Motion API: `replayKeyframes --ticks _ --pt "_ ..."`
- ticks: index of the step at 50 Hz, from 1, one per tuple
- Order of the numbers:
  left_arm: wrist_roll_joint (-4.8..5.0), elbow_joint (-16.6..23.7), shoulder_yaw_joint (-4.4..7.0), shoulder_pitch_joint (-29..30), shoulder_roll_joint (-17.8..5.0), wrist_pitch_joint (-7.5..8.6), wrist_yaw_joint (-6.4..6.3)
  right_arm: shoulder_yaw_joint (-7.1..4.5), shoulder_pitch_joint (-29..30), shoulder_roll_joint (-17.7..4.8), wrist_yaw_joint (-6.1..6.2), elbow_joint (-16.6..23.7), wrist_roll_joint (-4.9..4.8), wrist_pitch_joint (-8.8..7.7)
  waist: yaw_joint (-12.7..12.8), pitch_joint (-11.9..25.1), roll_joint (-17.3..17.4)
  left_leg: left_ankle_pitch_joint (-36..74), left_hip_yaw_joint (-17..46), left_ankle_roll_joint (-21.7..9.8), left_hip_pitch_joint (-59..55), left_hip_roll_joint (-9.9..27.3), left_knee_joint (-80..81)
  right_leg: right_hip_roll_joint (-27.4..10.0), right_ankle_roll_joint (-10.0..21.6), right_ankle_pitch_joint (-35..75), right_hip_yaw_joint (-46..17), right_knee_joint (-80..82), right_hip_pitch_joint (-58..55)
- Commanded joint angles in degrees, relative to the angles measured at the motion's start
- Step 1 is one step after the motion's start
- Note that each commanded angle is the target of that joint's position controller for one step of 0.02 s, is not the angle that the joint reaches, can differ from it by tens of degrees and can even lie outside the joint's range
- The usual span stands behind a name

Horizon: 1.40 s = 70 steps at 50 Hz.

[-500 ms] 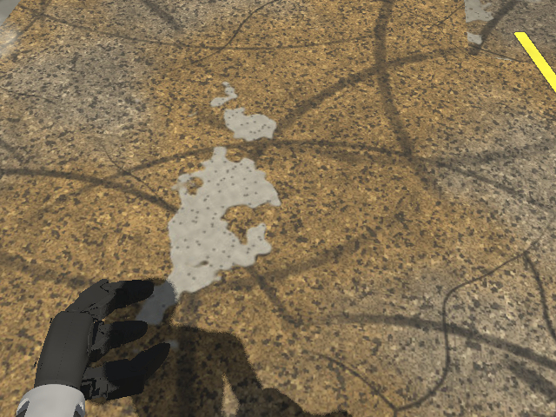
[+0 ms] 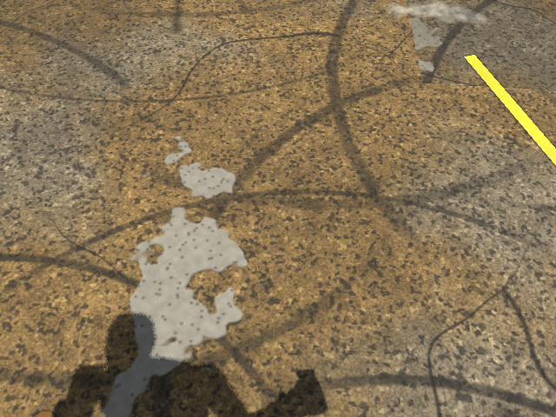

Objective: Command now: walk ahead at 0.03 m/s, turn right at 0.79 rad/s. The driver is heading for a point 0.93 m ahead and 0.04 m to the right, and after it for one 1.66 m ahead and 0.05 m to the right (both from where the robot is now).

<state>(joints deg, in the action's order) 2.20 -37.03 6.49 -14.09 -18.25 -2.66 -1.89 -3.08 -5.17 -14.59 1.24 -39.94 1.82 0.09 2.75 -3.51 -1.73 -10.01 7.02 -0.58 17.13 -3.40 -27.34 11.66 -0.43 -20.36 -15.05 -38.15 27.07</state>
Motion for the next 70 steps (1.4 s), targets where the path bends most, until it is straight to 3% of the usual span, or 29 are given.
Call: replayKeyframes --ticks 1,3,10,12,16,19,20,21,22,23,26,35,38,40,42,43,44,45,47,49,54,59,61,63,64,65,66,68,70 --pt "-0.57 3.00 2.86 -3.80 -9.86 0.76 0.19 -1.68 6.58 -5.30 1.15 6.32 0.61 -1.28 0.88 6.73 9.21 3.87 12.80 -10.49 -6.98 19.76 10.87 -6.46 -2.84 -5.70 4.70 -24.08 8.82" --pt "-1.21 2.06 1.85 -5.75 -6.83 -0.23 0.14 -1.15 7.04 -4.92 1.74 6.47 -0.87 -1.03 0.54 5.03 7.09 8.20 6.84 -9.91 -6.08 17.18 10.03 -7.94 -4.29 -1.83 7.41 -34.66 10.95" --pt "-0.66 8.89 -1.12 4.92 -3.30 0.18 2.12 -2.83 -1.70 -10.08 1.74 4.24 -0.50 0.59 -5.64 5.79 9.27 20.75 -2.94 -12.98 -15.94 18.79 8.47 -16.33 -7.71 1.69 14.41 -20.59 13.20" --pt "-0.43 9.66 -1.56 6.15 -3.39 0.23 2.88 -3.93 -4.10 -12.68 0.88 3.81 -1.33 0.24 -6.97 7.73 9.99 1.13 -2.86 -12.16 -14.82 20.70 12.63 -17.22 -5.94 1.40 16.39 -16.18 9.29" --pt "-0.74 8.68 -2.00 5.75 -3.18 1.38 3.45 -4.16 -5.45 -13.54 -1.17 2.40 -3.59 -2.01 -5.46 4.57 9.44 -18.49 -1.30 -10.93 -7.03 20.99 16.75 -14.60 0.17 -5.45 18.33 -3.03 -2.47" --pt "-0.74 1.70 -1.47 -6.84 -3.49 3.23 3.01 -2.37 -4.68 -9.57 -2.87 0.27 -4.78 -2.93 1.96 4.08 5.08 -18.13 -5.64 -9.26 6.68 17.48 7.60 -10.99 4.32 3.36 20.92 13.97 -27.85" --pt "-0.94 -0.76 -0.24 -16.01 -6.42 3.81 2.54 -0.69 -2.68 -5.44 -3.53 0.70 -3.80 -3.61 7.01 7.68 -1.00 -14.68 -9.96 -5.93 17.52 12.70 -8.38 -17.47 6.03 1.99 11.65 15.71 -43.04" --pt "-2.14 -0.21 1.11 -19.96 -14.24 4.57 1.99 0.20 -0.05 -2.19 -4.18 4.85 -3.40 -5.14 7.32 10.64 -15.40 -23.20 -12.50 -1.99 37.68 5.72 -31.52 -33.54 12.54 -8.03 -12.65 19.24 -53.32" --pt "-7.68 0.98 0.55 -21.39 -13.39 4.61 1.49 -0.55 3.12 -4.51 -3.28 4.95 1.93 -3.49 11.31 9.10 -8.20 -21.20 -3.75 -3.40 41.32 2.05 -38.97 -38.44 12.17 -10.76 -17.10 25.27 -44.88" --pt "-7.46 0.48 -0.68 -17.05 -9.88 4.77 1.35 -1.21 5.13 -5.74 -3.34 5.20 1.10 -2.95 8.09 1.87 -4.75 -14.57 0.88 -3.93 42.65 4.54 -41.13 -34.94 9.80 -12.87 -9.12 25.38 -39.68" --pt "-4.28 1.14 -3.02 -5.43 -4.29 6.10 1.76 -2.43 -5.43 -8.98 -5.39 0.07 0.49 -1.51 -0.75 -0.75 -7.57 -1.76 -2.13 -1.12 31.82 6.50 -40.10 -26.64 4.58 -2.57 7.67 30.16 -27.73" --pt "-4.30 -7.01 -3.22 -10.64 -2.69 8.67 1.11 0.19 5.15 -4.27 -7.37 3.66 -0.21 -0.41 -1.24 -7.84 -2.01 7.74 -12.92 -5.42 31.97 7.18 -25.66 -24.71 3.37 25.21 27.61 35.31 -28.80" --pt "-4.20 -8.93 -2.91 -11.33 -5.81 8.36 0.16 0.95 4.31 -3.69 -6.67 4.79 -1.03 -0.07 -3.47 -3.22 -3.46 4.61 -20.16 -9.93 18.80 1.40 -18.24 -24.94 1.73 70.97 31.90 26.63 -33.04" --pt "-5.07 -8.58 -1.78 -8.72 -9.82 6.63 -0.78 -0.25 -8.46 -6.97 -5.66 1.90 -1.58 0.03 -10.79 5.13 -6.95 -2.75 -20.11 -12.35 6.45 -2.44 -18.51 -27.04 1.85 90.35 31.56 8.74 -36.13" --pt "-4.93 -6.88 -1.21 -4.63 -11.34 5.66 -0.06 -3.54 -28.50 -13.05 -3.89 -4.16 -1.04 -0.51 -19.64 13.98 -3.27 -9.81 -12.47 -15.23 -20.95 -4.33 -11.11 -25.25 3.50 73.28 29.65 -23.57 -21.40" --pt "-4.34 -4.78 -3.00 -2.46 -3.20 6.49 1.38 -5.50 -23.80 -17.36 -2.58 -4.12 -1.96 0.51 -14.19 10.38 14.40 -20.09 7.96 -19.03 -31.05 5.81 -3.05 -11.69 0.80 9.24 28.22 -48.02 2.49" --pt "-3.82 1.52 -4.03 -1.88 -2.42 8.26 2.01 -5.76 -19.06 -20.95 -3.13 -1.47 -0.89 0.93 -9.35 15.84 14.74 -26.40 39.09 -28.05 -37.16 15.76 8.11 -6.67 -0.11 -3.64 15.08 -59.76 19.09" --pt "-4.46 2.60 -4.09 3.26 -4.59 9.60 2.06 -5.58 -19.73 -18.53 -2.77 -1.12 -1.13 0.63 -11.29 13.04 3.75 -25.17 40.63 -26.29 -34.46 17.26 12.94 -10.86 0.71 0.12 8.86 -56.80 22.38" --pt "-4.76 2.55 -4.88 3.11 -3.62 10.02 1.98 -4.19 -18.97 -13.33 -1.69 -3.71 -0.73 -0.83 -4.84 1.85 -4.17 -15.97 31.11 -21.41 -16.95 14.00 15.25 -16.10 0.63 1.77 9.05 -43.26 17.29" --pt "-6.84 1.20 -5.47 -0.08 -2.99 7.46 2.04 -2.99 -14.52 -11.61 -1.07 -2.66 -0.88 -2.44 -0.52 -0.44 -3.19 -10.30 21.70 -19.86 -6.18 8.53 15.71 -18.11 -1.05 0.36 9.61 -37.62 11.56" --pt "-5.72 7.05 -6.82 14.28 -1.45 5.57 3.29 -2.81 -16.57 -11.97 -1.68 -2.39 -1.67 -4.36 -4.04 -5.06 0.63 0.51 14.38 -17.31 5.50 2.12 19.94 -18.39 -4.15 14.14 14.97 -13.44 7.57" --pt "-4.28 9.24 -6.99 20.47 -2.04 6.34 3.35 -3.80 -20.82 -14.08 -1.72 -4.03 -2.23 -4.40 -8.64 -0.14 4.70 25.59 15.79 -13.13 -7.83 4.06 14.52 -13.27 -1.81 25.63 15.48 3.37 2.01" --pt "-4.18 8.11 -6.14 15.83 -4.18 6.65 2.70 -4.14 -18.43 -15.51 -1.17 -3.62 -2.24 -4.46 -5.76 3.62 4.80 37.47 15.95 -10.48 -10.67 3.94 7.97 -10.58 -0.74 22.16 14.80 8.25 -8.04" --pt "-3.31 3.68 -3.48 -2.65 -9.73 6.98 0.97 -4.78 -13.90 -19.05 -1.58 -2.92 -1.43 -4.84 5.13 14.23 5.06 44.22 15.44 -7.92 -8.12 2.80 -13.23 -10.43 0.45 13.22 14.18 7.12 -29.23" --pt "-4.21 0.58 -1.75 -16.41 -12.99 7.12 -0.42 -3.68 -11.59 -14.95 -1.64 -2.25 -0.81 -5.74 11.20 20.74 2.52 33.76 11.90 -7.50 -0.54 0.69 -29.92 -17.34 1.88 1.16 9.19 4.73 -43.12" --pt "-6.88 -0.73 -0.92 -19.89 -16.52 7.42 -0.85 -0.89 -14.38 -4.01 -1.60 0.03 -2.02 -6.15 7.59 24.91 -14.87 -16.88 6.15 -6.60 16.36 -5.97 -48.42 -33.51 5.39 -19.07 -15.71 12.04 -54.35" --pt "-6.38 -0.28 -0.54 -12.82 -16.43 7.32 0.17 0.06 -19.60 -5.87 -1.75 0.92 -2.58 -5.91 1.72 26.44 -22.63 -16.37 3.58 -6.23 23.13 -5.56 -54.48 -37.20 10.73 -17.66 -40.02 22.87 -50.98" --pt "-5.14 -0.45 -2.45 -4.12 -5.38 7.49 1.58 -0.23 -12.83 -9.08 -1.81 -1.86 -0.01 -4.57 0.58 10.48 -2.60 -7.71 0.93 -4.60 21.88 0.16 -52.07 -30.81 12.45 6.98 -19.79 20.06 -33.77" --pt "-4.62 -4.79 -3.55 -7.94 -3.03 8.29 2.12 0.32 -7.50 -6.82 -2.51 0.43 1.00 -4.03 0.04 6.29 -0.75 -12.27 1.14 -2.79 21.39 0.28 -48.03 -27.02 12.78 38.68 -8.14 18.23 -27.08"
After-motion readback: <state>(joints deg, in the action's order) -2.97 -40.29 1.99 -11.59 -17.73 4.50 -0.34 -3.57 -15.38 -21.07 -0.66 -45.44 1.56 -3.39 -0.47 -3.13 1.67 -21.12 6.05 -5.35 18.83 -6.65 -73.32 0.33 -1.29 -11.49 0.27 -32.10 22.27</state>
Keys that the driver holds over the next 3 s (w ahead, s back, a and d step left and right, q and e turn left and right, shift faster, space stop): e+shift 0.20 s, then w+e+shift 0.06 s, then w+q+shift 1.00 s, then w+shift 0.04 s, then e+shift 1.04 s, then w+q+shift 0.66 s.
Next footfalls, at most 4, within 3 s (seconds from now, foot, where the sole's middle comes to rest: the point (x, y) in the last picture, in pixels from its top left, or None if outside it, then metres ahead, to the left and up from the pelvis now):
0.40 right None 0.02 -0.17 -0.77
0.84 left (330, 415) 0.46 -0.09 -0.77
1.28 right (354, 248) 0.93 -0.16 -0.77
1.64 left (243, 203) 1.07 0.16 -0.77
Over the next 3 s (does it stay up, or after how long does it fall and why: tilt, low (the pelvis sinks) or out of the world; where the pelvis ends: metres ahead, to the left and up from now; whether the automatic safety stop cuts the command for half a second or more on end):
stays up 1.32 -0.07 0.00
